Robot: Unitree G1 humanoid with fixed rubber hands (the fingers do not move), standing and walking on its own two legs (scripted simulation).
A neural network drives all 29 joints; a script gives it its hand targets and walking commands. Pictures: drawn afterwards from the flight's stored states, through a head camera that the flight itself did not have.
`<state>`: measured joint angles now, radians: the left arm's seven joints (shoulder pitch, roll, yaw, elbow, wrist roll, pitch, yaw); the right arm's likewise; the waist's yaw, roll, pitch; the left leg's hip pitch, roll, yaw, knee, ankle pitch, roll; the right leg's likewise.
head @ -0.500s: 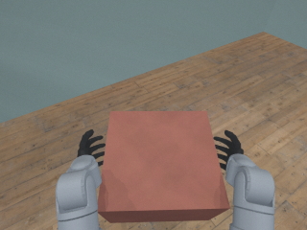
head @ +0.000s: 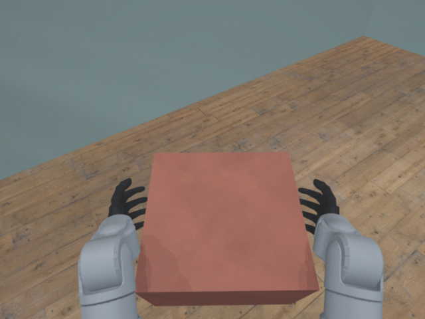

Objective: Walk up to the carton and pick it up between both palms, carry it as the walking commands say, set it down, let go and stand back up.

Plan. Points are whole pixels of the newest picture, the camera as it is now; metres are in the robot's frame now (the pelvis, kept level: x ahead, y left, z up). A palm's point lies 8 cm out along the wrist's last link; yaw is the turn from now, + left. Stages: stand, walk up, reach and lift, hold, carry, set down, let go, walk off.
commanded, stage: carry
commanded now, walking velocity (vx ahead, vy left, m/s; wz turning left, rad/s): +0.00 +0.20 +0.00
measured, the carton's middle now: (222, 228) +0.31 -0.01 +0.01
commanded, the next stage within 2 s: none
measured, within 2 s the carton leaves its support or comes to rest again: neither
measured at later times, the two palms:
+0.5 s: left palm (25, 282) +0.20 +0.28 +0.09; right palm (262, 290) +0.17 -0.06 +0.08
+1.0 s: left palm out of the picture +0.12 +0.44 +0.11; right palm out of the picture +0.10 +0.10 +0.09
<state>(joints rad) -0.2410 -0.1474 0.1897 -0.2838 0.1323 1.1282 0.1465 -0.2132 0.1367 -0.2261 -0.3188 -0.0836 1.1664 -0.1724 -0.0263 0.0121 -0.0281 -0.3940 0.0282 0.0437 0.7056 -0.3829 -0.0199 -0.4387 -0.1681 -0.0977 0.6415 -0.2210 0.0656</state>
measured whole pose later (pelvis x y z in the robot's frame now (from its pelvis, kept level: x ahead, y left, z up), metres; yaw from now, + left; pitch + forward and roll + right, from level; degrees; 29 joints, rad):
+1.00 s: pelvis -0.15 +0.28 +0.02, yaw -1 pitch +1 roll -4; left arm -0.23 -0.13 0.13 -0.19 0.10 1.16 0.22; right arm -0.17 0.13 -0.27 -0.21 -0.12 1.16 -0.11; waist 0.02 0.07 -0.07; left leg -0.34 -0.01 0.16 0.40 -0.12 -0.01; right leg -0.16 -0.05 -0.14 0.41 -0.40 -0.02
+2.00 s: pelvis -0.03 +0.40 +0.01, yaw +1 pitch +4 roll -2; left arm -0.24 -0.14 0.17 -0.21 0.15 1.13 0.17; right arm -0.21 0.14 -0.25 -0.21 -0.13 1.15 -0.12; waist 0.01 0.02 -0.12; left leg -0.13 -0.08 0.16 0.46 -0.41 0.07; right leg -0.34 -0.10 -0.16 0.56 -0.28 0.05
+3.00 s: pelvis +0.04 +0.41 +0.01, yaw -1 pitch +1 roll +1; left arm -0.18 -0.13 0.18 -0.11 0.19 0.98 0.09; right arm -0.17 0.13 -0.22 -0.09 -0.19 1.00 -0.06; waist 0.01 0.00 -0.11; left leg -0.34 0.03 0.03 0.60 -0.28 -0.02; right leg -0.20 -0.03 -0.08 0.60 -0.42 -0.01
